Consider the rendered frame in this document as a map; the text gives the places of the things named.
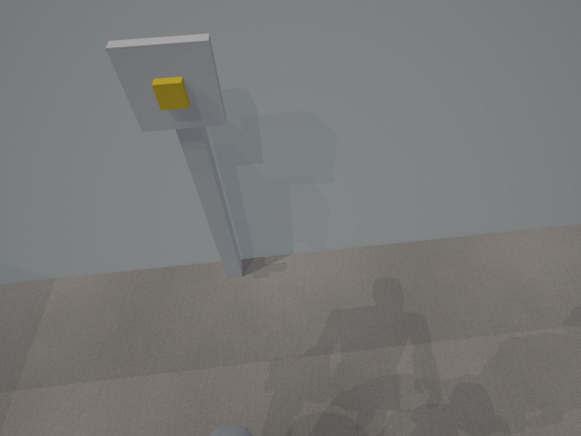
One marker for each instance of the panel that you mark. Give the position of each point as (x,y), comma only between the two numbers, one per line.
(137,62)

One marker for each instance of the button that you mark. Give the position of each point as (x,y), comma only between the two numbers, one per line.
(171,93)

